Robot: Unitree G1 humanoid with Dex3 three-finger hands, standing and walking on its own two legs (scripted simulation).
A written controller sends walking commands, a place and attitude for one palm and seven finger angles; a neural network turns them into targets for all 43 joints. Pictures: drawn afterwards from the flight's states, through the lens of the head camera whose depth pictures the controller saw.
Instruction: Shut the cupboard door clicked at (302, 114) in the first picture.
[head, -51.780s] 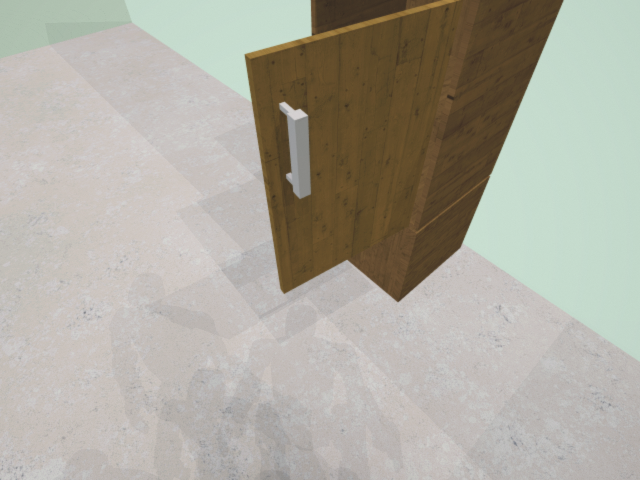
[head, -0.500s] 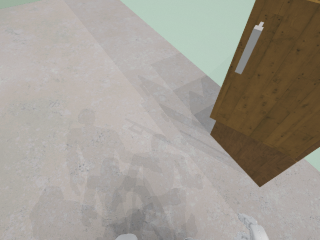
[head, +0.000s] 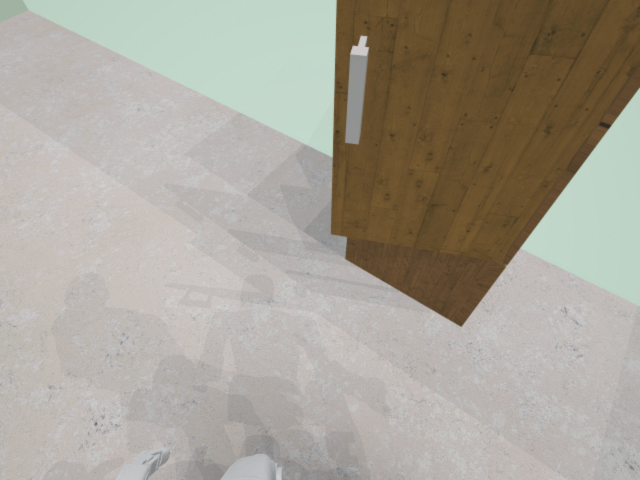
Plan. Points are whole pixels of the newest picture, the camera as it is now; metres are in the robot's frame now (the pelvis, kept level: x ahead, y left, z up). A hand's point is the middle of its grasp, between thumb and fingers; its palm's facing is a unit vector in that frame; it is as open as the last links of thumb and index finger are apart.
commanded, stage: turn to face it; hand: left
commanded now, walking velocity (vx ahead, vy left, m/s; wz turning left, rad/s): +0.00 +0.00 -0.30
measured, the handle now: (357, 92) +0.66 -0.03 +0.10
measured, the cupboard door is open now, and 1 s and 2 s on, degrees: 24 24 24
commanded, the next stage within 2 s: take the last steps up to it in 0.24 s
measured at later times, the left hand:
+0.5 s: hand out of the picture +0.13 +0.19 -0.15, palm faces -0.14 -0.96 -0.25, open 7.4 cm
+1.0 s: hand (243, 389) +0.26 +0.14 -0.16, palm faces -0.29 -0.94 -0.17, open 7.4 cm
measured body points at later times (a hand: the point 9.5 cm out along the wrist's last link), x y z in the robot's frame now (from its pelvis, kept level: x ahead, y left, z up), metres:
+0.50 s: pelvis +0.03 +0.01 +0.00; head +0.05 -0.01 +0.45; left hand +0.14 +0.24 -0.13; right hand +0.01 -0.24 -0.16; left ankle +0.02 +0.13 -0.69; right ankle -0.01 -0.09 -0.73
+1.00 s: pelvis +0.12 -0.03 +0.01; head +0.16 -0.02 +0.46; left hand +0.27 +0.19 -0.14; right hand +0.01 -0.24 -0.13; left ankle +0.10 +0.12 -0.73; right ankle +0.15 -0.20 -0.68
